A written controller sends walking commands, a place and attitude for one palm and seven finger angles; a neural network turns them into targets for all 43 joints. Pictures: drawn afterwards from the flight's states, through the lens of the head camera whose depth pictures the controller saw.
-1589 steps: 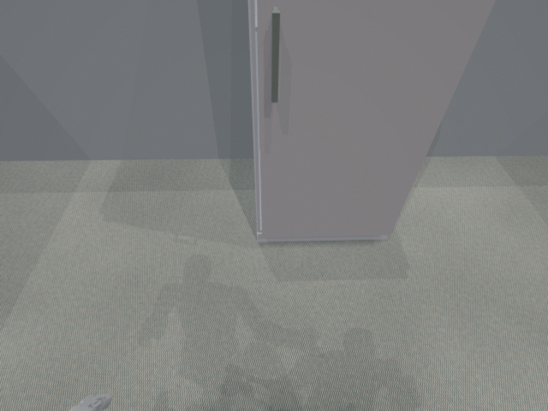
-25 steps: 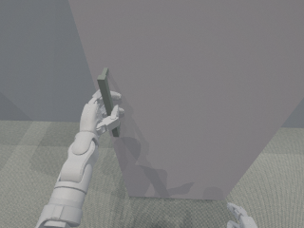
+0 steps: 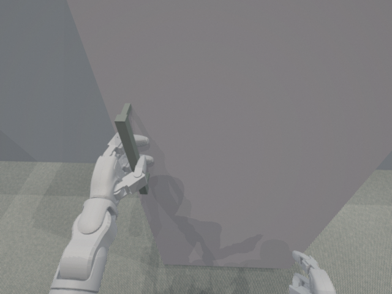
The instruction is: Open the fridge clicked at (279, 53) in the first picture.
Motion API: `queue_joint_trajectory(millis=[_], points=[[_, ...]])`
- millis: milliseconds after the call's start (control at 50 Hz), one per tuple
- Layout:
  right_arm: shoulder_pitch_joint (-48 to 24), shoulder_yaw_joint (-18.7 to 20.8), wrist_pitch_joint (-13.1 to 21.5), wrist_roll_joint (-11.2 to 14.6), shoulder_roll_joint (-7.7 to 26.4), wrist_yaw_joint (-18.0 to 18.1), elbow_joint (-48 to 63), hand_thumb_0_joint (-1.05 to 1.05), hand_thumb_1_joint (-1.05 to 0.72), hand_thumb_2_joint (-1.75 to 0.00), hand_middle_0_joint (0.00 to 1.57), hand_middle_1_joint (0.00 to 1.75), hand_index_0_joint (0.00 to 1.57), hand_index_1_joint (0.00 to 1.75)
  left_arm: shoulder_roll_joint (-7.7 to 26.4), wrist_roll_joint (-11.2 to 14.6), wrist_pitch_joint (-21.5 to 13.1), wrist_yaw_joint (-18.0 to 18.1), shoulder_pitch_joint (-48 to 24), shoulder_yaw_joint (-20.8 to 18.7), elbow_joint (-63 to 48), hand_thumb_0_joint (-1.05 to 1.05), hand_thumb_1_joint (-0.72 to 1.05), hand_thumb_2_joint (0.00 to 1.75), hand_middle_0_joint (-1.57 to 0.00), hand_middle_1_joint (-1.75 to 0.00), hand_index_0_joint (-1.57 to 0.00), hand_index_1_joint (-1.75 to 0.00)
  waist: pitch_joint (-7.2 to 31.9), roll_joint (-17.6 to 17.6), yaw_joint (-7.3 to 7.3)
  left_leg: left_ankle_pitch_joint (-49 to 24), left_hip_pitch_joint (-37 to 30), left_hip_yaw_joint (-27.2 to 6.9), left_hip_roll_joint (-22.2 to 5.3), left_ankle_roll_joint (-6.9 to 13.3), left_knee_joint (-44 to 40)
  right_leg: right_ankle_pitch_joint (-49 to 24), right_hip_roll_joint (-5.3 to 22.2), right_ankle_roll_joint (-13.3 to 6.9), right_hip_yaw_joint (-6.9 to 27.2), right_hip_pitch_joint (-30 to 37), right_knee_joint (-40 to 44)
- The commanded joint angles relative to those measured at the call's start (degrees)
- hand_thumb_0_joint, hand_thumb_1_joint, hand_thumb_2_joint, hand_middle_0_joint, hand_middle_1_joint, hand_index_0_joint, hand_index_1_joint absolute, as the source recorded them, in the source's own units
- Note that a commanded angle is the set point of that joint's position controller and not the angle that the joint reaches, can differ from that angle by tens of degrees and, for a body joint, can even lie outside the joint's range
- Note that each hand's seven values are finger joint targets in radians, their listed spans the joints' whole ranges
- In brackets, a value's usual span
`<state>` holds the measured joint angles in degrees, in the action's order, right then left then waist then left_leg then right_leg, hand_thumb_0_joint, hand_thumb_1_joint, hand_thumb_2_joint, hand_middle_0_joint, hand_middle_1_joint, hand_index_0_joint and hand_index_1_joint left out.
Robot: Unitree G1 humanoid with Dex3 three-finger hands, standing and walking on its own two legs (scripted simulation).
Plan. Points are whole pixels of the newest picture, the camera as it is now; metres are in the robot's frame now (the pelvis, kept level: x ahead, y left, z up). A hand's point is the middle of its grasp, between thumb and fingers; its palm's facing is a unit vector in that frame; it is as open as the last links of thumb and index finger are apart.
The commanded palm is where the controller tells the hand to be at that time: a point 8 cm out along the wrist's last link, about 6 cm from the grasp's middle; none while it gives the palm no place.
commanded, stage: pull the door a little, standing still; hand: left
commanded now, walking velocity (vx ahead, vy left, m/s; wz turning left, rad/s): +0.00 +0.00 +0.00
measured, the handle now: (136, 154) +0.36 +0.14 +0.12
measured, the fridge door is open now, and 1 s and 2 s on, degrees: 0 0 1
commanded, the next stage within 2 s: walk backward, drawing the door open in 0.24 s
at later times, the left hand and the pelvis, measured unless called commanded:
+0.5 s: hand (142, 171) +0.32 +0.11 +0.12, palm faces -0.05 -0.98 -0.19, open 5.7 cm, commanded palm +0.29 +0.17 +0.12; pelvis +0.08 +0.01 +0.02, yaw -8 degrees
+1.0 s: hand (144, 175) +0.31 +0.11 +0.11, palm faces +0.18 -0.96 -0.21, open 5.8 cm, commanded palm +0.27 +0.16 +0.12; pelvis +0.07 -0.04 +0.01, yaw +4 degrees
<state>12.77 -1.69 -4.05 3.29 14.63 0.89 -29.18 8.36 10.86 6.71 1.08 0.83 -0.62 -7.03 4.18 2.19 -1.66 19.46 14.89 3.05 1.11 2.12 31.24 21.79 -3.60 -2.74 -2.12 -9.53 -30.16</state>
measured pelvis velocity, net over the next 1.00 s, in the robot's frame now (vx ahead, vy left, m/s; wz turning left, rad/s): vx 0.07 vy -0.04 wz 0.07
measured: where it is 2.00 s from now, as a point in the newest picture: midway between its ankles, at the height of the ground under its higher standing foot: outside the picture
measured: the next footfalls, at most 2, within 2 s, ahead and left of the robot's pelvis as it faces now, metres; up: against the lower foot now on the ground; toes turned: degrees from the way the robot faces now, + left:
right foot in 0.62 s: +0.23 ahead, -0.06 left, +0.00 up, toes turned -8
left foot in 1.14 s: +0.05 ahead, +0.07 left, +0.00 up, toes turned +5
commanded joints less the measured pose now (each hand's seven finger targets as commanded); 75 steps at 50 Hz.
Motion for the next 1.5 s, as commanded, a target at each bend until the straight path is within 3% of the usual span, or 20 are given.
queue_joint_trajectory(millis=[0,220,320,340,360,440,500,540,600,660,840,980,1080,1120,1160,1240,1340,1420,1460,1480], points=[[-6.30,2.32,2.55,-0.41,5.13,0.15,9.99,0.00,-0.90,-0.90,0.20,0.30,0.20,0.30,3.84,-0.05,-3.84,-0.71,-4.64,-1.46,-17.42,0.00,0.90,0.90,-0.45,-1.40,-0.45,-1.40,14.13,-2.53,2.28,-36.78,-12.25,-3.00,-1.60,0.19,2.12,-48.75,4.54,3.24,1.15,2.20,-0.21],[-8.87,1.90,2.71,-0.13,3.55,-0.94,13.56,0.00,-0.90,-0.90,0.20,0.30,0.20,0.30,2.42,0.37,-6.00,-1.91,18.81,0.99,-33.91,0.00,0.90,0.90,-0.45,-1.40,-0.45,-1.40,9.18,-1.42,3.89,-34.61,-9.38,-3.02,-2.59,-0.10,0.99,-40.73,3.89,1.74,-0.82,-0.08,-0.43],[-6.93,2.19,3.19,-0.57,3.60,-1.89,15.28,0.00,-0.90,-0.90,0.20,0.30,0.20,0.30,4.42,0.34,-7.15,-1.75,33.46,-1.29,-43.93,0.00,0.90,0.90,-0.45,-1.40,-0.45,-1.40,12.14,-1.45,4.15,-43.08,-7.39,-2.71,-2.52,0.13,4.90,-58.13,5.68,3.40,-0.84,3.51,-3.78],[-4.93,1.63,2.58,-1.91,5.75,0.65,11.75,0.00,-0.90,-0.90,0.20,0.30,0.20,0.30,16.87,-6.27,-11.63,1.42,3.38,-8.61,-41.82,0.00,0.90,0.90,-0.45,-1.40,-0.45,-1.40,4.43,-1.79,0.64,-48.08,-9.45,-2.92,-1.79,2.64,6.21,-62.66,6.26,5.35,2.97,0.25,-2.31],[-3.55,2.33,2.50,-2.30,4.67,1.04,10.50,0.00,-0.90,-0.90,0.20,0.30,0.20,0.30,9.78,-6.36,-12.10,2.31,11.55,-5.67,-32.75,0.00,0.90,0.90,-0.45,-1.40,-0.45,-1.40,6.07,-1.78,-0.45,-52.73,-12.89,-3.75,-1.94,2.78,5.30,-63.74,5.72,5.72,0.16,0.01,-6.32],[-4.06,3.11,2.46,-4.88,4.51,0.07,10.85,0.00,-0.90,-0.90,0.20,0.30,0.20,0.30,4.67,-7.29,-11.69,3.37,19.94,0.19,-32.94,0.00,0.90,0.90,-0.45,-1.40,-0.45,-1.40,2.83,17.86,-0.76,-86.83,-40.59,-17.05,-11.10,5.56,-1.44,8.49,-1.98,3.41,-1.92,-33.38,-23.71],[-3.52,3.26,2.47,-4.00,4.19,0.16,11.39,0.00,-0.90,-0.90,0.20,0.30,0.20,0.30,8.01,-7.22,-11.11,5.09,20.06,-3.49,-34.89,0.00,0.90,0.90,-0.45,-1.40,-0.45,-1.40,0.23,7.15,-1.22,-77.87,-37.12,-15.62,-8.34,1.85,-0.29,3.15,-1.03,2.14,-3.70,-29.75,-11.82],[-5.94,3.02,3.73,-2.69,2.97,0.88,13.15,0.00,-0.90,-0.90,0.20,0.30,0.20,0.30,7.02,-6.80,-11.27,4.87,27.33,-4.05,-33.88,0.00,0.90,0.90,-0.45,-1.40,-0.45,-1.40,0.52,-1.24,1.31,-65.40,-19.02,-12.90,-5.98,-1.19,5.67,-19.29,0.99,1.70,-3.54,-5.08,7.86],[-7.70,2.82,6.73,-1.76,0.54,3.52,15.83,0.00,-0.90,-0.90,0.20,0.30,0.20,0.30,12.90,-7.25,-14.13,4.94,30.93,-9.77,-34.56,0.00,0.90,0.90,-0.45,-1.40,-0.45,-1.40,5.71,-14.76,4.15,8.42,6.85,-9.03,1.69,-1.49,23.04,-66.30,21.34,-2.33,8.44,19.49,5.46],[-3.05,2.12,9.05,-1.81,0.53,3.78,13.88,0.00,-0.90,-0.90,0.20,0.30,0.20,0.30,7.04,-7.73,-14.68,4.81,33.10,-6.79,-26.03,0.00,0.90,0.90,-0.45,-1.40,-0.45,-1.40,2.38,-16.90,4.00,12.60,7.94,-7.19,2.90,-0.22,35.20,-67.15,22.43,1.26,11.14,9.40,6.21],[-9.29,1.88,5.46,-3.43,0.34,3.48,6.90,0.00,-0.90,-0.90,0.20,0.30,0.20,0.30,7.97,-11.22,-18.15,7.93,19.81,-4.24,-32.25,0.00,0.90,0.90,-0.45,-1.40,-0.45,-1.40,4.31,-8.41,1.52,8.20,5.73,-0.12,0.53,-1.27,33.72,-5.11,21.05,2.48,5.51,-5.31,21.46],[-8.11,1.24,5.41,-3.81,1.36,3.32,7.27,0.00,-0.90,-0.90,0.20,0.30,0.20,0.30,8.81,-11.11,-17.56,8.47,16.59,-4.55,-32.72,0.00,0.90,0.90,-0.45,-1.40,-0.45,-1.40,6.76,-9.46,2.12,9.58,6.03,1.22,1.12,-0.23,14.11,-6.48,20.82,0.84,4.47,5.21,23.32],[-4.59,1.87,2.66,-2.95,3.44,2.66,9.47,0.00,-0.90,-0.90,0.20,0.30,0.20,0.30,9.53,-9.67,-18.19,8.39,10.94,-2.97,-33.77,0.00,0.90,0.90,-0.45,-1.40,-0.45,-1.40,7.77,-1.48,0.03,-2.71,1.87,-1.81,-0.34,0.80,-15.38,-7.67,14.82,4.86,2.97,11.88,17.58],[-6.59,2.94,1.88,-2.81,5.40,2.48,11.37,0.00,-0.90,-0.90,0.20,0.30,0.20,0.30,9.20,-9.31,-19.19,8.19,7.45,-2.31,-33.80,0.00,0.90,0.90,-0.45,-1.40,-0.45,-1.40,5.77,9.60,1.09,-8.74,7.96,-20.87,-14.04,6.99,-21.00,-8.80,7.44,7.13,2.47,10.47,-0.34],[-8.28,2.52,5.02,-3.52,2.06,1.92,9.96,0.00,-0.90,-0.90,0.20,0.30,0.20,0.30,8.57,-9.36,-19.11,8.17,4.63,-2.18,-32.20,0.00,0.90,0.90,-0.45,-1.40,-0.45,-1.40,5.71,12.83,1.98,-28.24,10.12,-26.56,-22.37,11.09,-18.29,1.68,4.34,3.93,5.76,3.63,-20.29],[-6.65,4.18,8.11,-4.00,3.20,1.51,5.43,0.00,-0.90,-0.90,0.20,0.30,0.20,0.30,5.47,-9.89,-18.09,7.40,3.03,0.75,-28.15,0.00,0.90,0.90,-0.45,-1.40,-0.45,-1.40,2.65,2.60,2.79,-60.31,-17.33,-17.62,-17.45,5.38,-5.39,-1.29,3.33,2.48,4.24,-13.94,-10.79],[-5.62,3.88,9.61,-3.86,3.71,0.89,2.55,0.00,-0.90,-0.90,0.20,0.30,0.20,0.30,5.66,-10.31,-19.28,6.02,-4.32,2.73,-28.25,0.00,0.90,0.90,-0.45,-1.40,-0.45,-1.40,9.30,10.25,1.44,-74.65,-34.40,-14.46,-12.05,1.54,2.50,-8.59,1.58,3.11,-0.80,-13.78,9.66],[-8.49,3.58,7.34,-2.64,3.51,0.83,4.56,0.00,-0.90,-0.90,0.20,0.30,0.20,0.30,8.86,-9.67,-20.54,5.53,-3.94,-2.91,-27.45,0.00,0.90,0.90,-0.45,-1.40,-0.45,-1.40,14.11,2.76,2.86,-57.62,-18.34,-8.92,-9.34,-0.73,9.78,-39.02,5.23,2.54,-0.25,8.22,16.16],[-7.76,4.66,7.02,-1.88,2.45,1.87,7.20,0.00,-0.90,-0.90,0.20,0.30,0.20,0.30,11.74,-8.69,-20.79,5.70,-4.56,-6.01,-24.45,0.00,0.90,0.90,-0.45,-1.40,-0.45,-1.40,17.27,-20.89,3.42,-3.56,8.09,-2.28,-0.71,-3.96,22.14,-81.50,19.97,-4.65,11.31,26.73,3.26],[-10.01,3.76,7.92,-2.12,1.18,2.06,7.52,0.00,-0.90,-0.90,0.20,0.30,0.20,0.30,11.48,-8.48,-21.21,5.47,-1.99,-7.06,-21.87,0.00,0.90,0.90,-0.45,-1.40,-0.45,-1.40,17.19,-23.89,5.53,14.32,13.57,-7.54,0.21,-3.00,28.51,-86.34,26.67,-7.18,15.48,24.21,1.05]])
